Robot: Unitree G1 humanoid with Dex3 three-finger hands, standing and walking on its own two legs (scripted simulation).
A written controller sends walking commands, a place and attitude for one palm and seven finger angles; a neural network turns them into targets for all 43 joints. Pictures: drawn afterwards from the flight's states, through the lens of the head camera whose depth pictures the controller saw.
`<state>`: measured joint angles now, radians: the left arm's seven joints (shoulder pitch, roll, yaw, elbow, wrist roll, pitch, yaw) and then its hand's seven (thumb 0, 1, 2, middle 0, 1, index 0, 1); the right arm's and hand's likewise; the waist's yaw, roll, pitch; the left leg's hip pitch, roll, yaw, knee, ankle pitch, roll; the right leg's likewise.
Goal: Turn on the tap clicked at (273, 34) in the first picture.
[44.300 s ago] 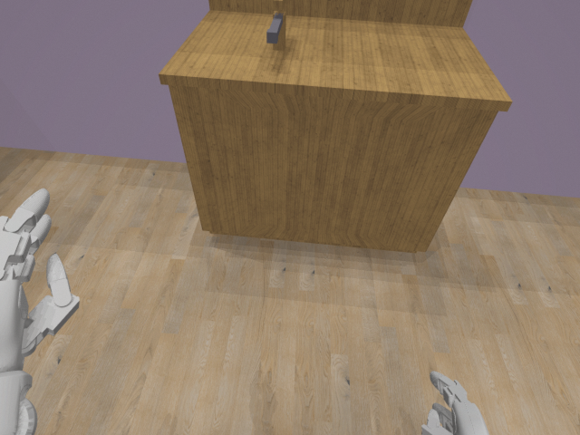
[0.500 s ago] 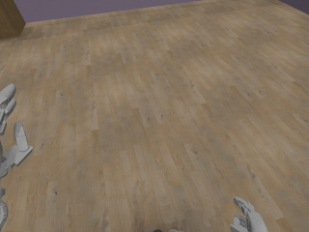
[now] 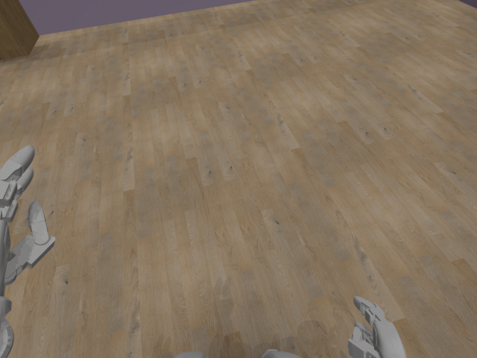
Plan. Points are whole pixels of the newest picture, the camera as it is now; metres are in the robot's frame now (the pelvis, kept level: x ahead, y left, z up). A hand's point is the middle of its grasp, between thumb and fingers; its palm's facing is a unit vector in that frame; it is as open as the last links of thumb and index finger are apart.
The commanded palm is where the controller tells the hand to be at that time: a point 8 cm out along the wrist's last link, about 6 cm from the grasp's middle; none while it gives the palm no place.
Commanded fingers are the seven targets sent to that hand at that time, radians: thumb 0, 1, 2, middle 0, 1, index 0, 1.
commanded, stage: bring the hand home and regain balance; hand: left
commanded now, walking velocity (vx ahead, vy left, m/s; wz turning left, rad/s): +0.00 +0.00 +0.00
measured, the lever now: out of the picture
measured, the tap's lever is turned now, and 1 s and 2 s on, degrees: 73 73 73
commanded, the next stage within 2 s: come to a stop and stand still in 0.54 s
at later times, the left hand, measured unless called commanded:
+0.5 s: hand (213, 251) +0.20 +0.03 +0.20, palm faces +0.34 -0.76 -0.55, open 7.4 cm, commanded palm +0.15 +0.08 +0.20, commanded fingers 0.00 0.90 0.90 -0.20 -0.30 -0.20 -0.30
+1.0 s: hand (469, 270) +0.18 -0.21 +0.20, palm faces +0.31 -0.75 -0.58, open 7.4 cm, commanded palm +0.10 -0.14 +0.20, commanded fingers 0.00 0.90 0.90 -0.20 -0.30 -0.20 -0.30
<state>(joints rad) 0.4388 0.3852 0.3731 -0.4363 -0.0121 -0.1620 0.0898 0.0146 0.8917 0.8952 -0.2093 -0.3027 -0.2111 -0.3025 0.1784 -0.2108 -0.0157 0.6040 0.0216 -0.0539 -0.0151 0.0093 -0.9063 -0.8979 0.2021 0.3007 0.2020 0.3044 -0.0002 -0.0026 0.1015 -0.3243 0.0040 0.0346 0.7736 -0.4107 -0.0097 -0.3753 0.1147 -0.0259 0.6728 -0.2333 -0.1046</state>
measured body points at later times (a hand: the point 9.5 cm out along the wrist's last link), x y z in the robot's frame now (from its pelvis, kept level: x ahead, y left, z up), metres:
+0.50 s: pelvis -0.02 -0.20 +0.01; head +0.01 -0.24 +0.46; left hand +0.17 +0.07 +0.23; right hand +0.14 -0.43 -0.10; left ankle +0.00 -0.05 -0.72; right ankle +0.02 -0.15 -0.70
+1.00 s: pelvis -0.06 -0.42 -0.01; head +0.00 -0.49 +0.43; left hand +0.16 -0.17 +0.23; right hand +0.10 -0.68 -0.14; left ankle -0.07 -0.21 -0.62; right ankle +0.03 -0.47 -0.71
